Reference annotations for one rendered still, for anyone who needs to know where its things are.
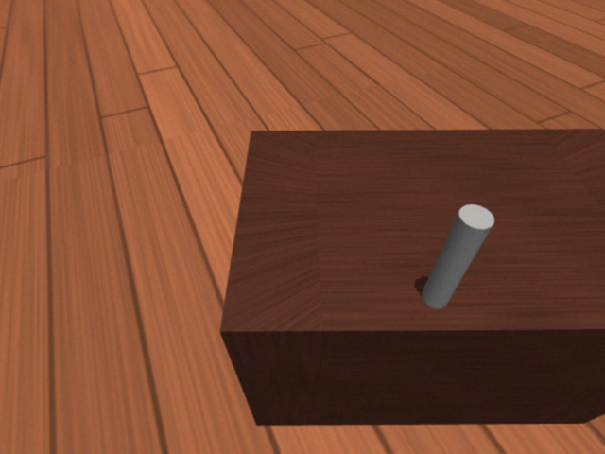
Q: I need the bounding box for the can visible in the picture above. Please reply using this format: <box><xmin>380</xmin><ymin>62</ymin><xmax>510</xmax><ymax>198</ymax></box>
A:
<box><xmin>422</xmin><ymin>204</ymin><xmax>494</xmax><ymax>308</ymax></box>

